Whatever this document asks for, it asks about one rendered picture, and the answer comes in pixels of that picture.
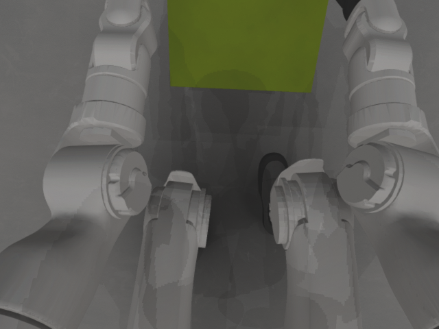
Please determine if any robot right foot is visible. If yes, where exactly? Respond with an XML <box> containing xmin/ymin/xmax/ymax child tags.
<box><xmin>258</xmin><ymin>153</ymin><xmax>288</xmax><ymax>235</ymax></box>

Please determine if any robot left upper arm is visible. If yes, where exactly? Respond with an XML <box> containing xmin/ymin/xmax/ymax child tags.
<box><xmin>0</xmin><ymin>144</ymin><xmax>152</xmax><ymax>329</ymax></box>

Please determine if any right robot forearm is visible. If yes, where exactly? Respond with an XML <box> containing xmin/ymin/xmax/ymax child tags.
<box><xmin>342</xmin><ymin>0</ymin><xmax>439</xmax><ymax>157</ymax></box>

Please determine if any carton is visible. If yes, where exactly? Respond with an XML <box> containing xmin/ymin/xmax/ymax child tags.
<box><xmin>167</xmin><ymin>0</ymin><xmax>329</xmax><ymax>93</ymax></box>

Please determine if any robot right upper arm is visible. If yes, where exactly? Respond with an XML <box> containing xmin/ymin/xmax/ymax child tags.
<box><xmin>337</xmin><ymin>141</ymin><xmax>439</xmax><ymax>329</ymax></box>

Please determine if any left robot forearm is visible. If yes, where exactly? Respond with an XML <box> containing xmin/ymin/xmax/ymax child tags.
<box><xmin>43</xmin><ymin>0</ymin><xmax>158</xmax><ymax>195</ymax></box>

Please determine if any right robot hand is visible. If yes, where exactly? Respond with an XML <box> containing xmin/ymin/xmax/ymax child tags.
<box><xmin>336</xmin><ymin>0</ymin><xmax>360</xmax><ymax>21</ymax></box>

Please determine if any robot left thigh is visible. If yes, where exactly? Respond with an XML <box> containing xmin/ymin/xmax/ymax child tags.
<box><xmin>126</xmin><ymin>181</ymin><xmax>212</xmax><ymax>329</ymax></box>

